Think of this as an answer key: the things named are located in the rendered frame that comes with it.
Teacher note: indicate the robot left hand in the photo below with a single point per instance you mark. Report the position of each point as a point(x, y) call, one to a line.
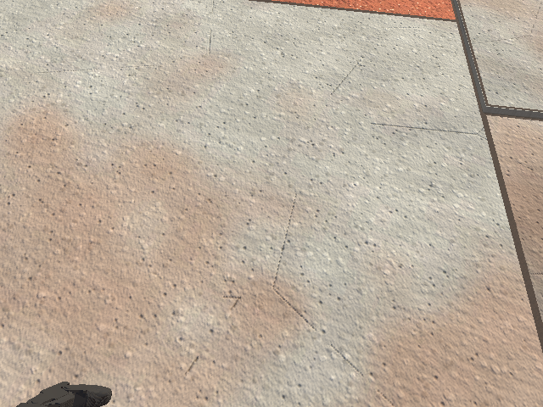
point(65, 395)

